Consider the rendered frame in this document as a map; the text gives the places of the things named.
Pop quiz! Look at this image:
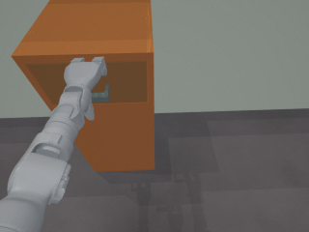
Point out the robot left hand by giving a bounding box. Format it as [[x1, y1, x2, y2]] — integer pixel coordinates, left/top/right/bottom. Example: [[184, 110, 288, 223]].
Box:
[[64, 56, 107, 121]]

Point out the cabinet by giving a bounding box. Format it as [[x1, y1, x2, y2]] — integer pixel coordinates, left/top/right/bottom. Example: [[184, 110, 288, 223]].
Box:
[[11, 0, 155, 172]]

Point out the handle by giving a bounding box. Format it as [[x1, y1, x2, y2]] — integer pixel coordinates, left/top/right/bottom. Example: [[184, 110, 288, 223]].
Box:
[[91, 84, 110, 102]]

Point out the robot left upper arm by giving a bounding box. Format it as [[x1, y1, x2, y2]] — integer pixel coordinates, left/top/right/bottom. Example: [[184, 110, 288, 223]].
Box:
[[0, 152, 71, 232]]

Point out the drawer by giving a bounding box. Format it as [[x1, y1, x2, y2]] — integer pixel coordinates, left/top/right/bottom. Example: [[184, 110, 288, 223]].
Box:
[[26, 60, 148, 105]]

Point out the robot left forearm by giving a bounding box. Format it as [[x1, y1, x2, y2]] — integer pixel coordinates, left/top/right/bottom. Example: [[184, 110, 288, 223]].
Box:
[[7, 83, 92, 194]]

